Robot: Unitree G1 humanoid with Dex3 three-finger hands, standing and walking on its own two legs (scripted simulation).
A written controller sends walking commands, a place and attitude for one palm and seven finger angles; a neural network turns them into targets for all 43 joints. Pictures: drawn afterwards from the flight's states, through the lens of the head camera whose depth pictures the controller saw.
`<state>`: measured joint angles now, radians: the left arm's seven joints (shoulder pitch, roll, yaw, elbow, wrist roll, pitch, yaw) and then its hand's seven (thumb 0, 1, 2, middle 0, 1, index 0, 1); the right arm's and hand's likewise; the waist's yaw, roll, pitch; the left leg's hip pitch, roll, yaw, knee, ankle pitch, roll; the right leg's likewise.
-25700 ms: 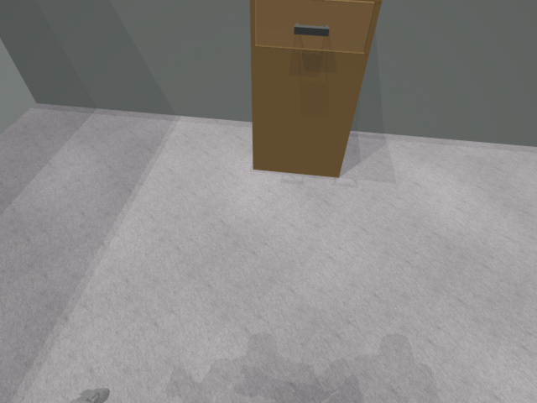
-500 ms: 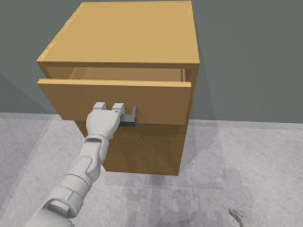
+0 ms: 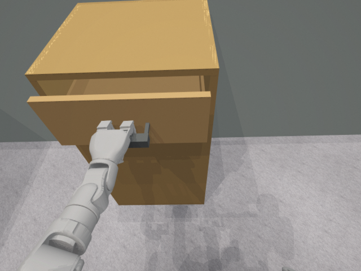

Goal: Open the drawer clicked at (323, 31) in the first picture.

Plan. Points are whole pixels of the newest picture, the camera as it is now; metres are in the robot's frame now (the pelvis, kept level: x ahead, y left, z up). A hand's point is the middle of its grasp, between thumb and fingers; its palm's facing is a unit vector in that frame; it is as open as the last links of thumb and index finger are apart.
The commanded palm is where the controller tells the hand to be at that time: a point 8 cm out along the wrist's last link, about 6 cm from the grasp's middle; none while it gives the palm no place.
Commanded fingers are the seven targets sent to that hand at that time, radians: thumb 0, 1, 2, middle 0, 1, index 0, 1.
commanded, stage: pull the drawer open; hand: left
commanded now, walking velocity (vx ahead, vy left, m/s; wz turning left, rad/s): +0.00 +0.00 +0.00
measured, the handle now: (124, 133) +0.44 +0.16 +0.03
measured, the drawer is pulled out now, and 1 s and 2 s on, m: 0.08 0.19 0.30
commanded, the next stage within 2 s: open the thumb to release the handle in 1.76 s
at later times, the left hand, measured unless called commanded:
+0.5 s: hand (114, 175) +0.34 +0.17 +0.01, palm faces +0.02 -0.07 -1.00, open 5.8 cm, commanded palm +0.31 +0.18 +0.07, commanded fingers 0.00 0.90 0.90 -0.40 -1.35 -0.40 -1.35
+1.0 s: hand (110, 198) +0.28 +0.17 +0.01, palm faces +0.02 -0.16 -0.99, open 5.9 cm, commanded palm +0.23 +0.17 +0.07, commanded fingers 0.00 0.90 0.90 -0.40 -1.35 -0.40 -1.35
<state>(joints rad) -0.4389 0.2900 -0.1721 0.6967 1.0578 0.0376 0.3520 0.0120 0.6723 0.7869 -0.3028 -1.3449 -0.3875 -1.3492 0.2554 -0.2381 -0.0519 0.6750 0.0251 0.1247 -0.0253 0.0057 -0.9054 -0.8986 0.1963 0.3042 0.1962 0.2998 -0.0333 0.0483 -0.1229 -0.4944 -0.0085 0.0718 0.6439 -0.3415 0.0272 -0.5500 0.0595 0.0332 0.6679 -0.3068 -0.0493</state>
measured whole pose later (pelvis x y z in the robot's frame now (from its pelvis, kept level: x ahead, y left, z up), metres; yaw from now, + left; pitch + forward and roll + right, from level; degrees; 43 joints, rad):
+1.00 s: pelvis +0.02 +0.00 +0.00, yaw -1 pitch +8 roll +1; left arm 0.19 0.28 -0.22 0.02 1.07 0.09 0.33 0.06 0.67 0.76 -0.24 -1.35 -0.41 -1.34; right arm 0.18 -0.25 -0.05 0.60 0.01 0.13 0.06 0.01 -0.91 -0.90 0.19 0.30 0.19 0.30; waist 0.02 0.05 -0.11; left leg -0.40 -0.01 0.08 0.64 -0.38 0.02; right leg -0.47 0.06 0.05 0.68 -0.35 -0.05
